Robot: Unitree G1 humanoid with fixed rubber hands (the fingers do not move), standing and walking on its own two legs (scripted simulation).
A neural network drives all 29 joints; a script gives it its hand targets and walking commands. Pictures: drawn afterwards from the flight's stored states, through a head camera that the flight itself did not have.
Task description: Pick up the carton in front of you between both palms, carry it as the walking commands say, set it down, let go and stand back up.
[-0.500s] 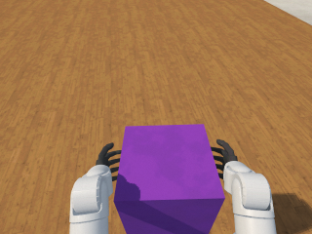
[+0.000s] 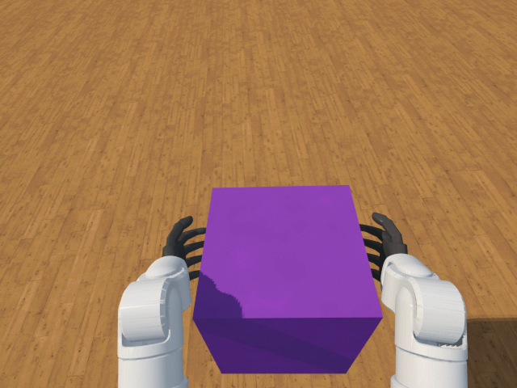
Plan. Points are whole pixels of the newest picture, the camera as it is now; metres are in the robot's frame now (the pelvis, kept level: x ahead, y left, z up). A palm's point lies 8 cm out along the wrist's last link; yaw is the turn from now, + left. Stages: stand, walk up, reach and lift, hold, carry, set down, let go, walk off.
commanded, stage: carry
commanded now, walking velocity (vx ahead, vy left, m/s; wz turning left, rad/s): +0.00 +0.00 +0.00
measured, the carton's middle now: (281, 284) +0.28 +0.00 -0.01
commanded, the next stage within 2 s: hold in 1.72 s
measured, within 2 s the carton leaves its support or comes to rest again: neither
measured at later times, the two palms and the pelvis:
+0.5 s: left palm (186, 184) +0.42 +0.15 +0.09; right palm (366, 180) +0.42 -0.15 +0.09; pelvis +0.15 +0.01 +0.00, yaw -2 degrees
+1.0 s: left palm (186, 202) +0.40 +0.16 +0.07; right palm (365, 200) +0.39 -0.14 +0.07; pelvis +0.14 +0.02 +0.00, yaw -3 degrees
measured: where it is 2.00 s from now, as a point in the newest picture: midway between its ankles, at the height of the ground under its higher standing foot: outside the picture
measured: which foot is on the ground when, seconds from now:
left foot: up 0.00-0.18, down 0.20-1.00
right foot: down 0.00-1.00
